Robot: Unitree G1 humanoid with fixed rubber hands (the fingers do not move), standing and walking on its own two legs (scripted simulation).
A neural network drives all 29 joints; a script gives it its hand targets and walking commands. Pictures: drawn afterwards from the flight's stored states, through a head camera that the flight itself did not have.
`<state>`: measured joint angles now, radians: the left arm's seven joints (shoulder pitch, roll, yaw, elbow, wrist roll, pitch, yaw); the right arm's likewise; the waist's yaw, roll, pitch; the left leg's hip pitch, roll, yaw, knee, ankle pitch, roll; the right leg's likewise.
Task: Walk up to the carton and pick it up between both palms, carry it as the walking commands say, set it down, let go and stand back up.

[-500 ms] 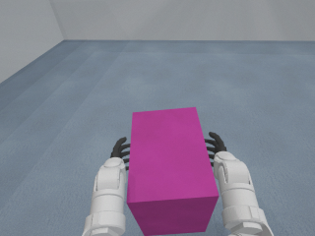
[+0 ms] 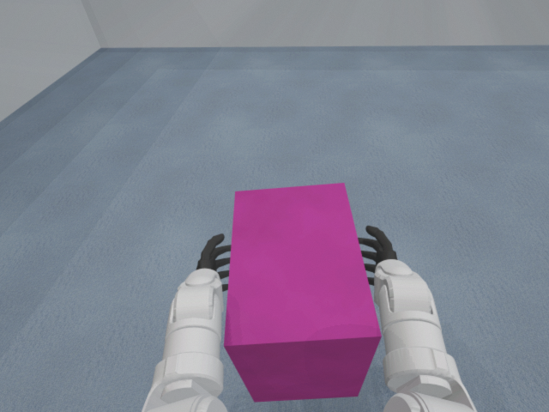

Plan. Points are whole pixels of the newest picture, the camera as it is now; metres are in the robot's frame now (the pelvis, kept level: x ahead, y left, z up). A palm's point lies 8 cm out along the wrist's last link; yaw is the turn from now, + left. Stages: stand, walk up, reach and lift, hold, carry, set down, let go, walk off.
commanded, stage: set down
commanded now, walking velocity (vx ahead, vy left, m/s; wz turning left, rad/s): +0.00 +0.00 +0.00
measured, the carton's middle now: (297, 296) +0.32 -0.03 -0.04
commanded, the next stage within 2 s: none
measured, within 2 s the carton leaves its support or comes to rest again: neither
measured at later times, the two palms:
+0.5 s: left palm (224, 295) +0.35 +0.09 -0.06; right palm (378, 292) +0.31 -0.18 -0.06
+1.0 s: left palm (236, 304) +0.38 +0.09 -0.15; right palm (370, 302) +0.34 -0.19 -0.15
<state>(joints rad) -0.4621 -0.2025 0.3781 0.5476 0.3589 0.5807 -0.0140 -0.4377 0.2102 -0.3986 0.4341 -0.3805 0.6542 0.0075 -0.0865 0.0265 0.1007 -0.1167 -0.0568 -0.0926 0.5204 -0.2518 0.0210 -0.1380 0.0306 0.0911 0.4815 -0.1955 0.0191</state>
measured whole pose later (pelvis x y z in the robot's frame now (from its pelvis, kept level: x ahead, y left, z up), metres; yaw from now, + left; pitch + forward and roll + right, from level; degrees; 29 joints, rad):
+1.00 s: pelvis -0.02 +0.00 -0.09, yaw +1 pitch +28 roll +0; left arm -0.66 -0.17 0.39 0.66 0.28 0.19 0.07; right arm -0.59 0.14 -0.46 0.54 -0.29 0.23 0.00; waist -0.08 0.06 -0.08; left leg -1.18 -0.11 -0.10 1.08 -0.39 -0.01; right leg -1.20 0.06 0.09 1.05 -0.34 0.04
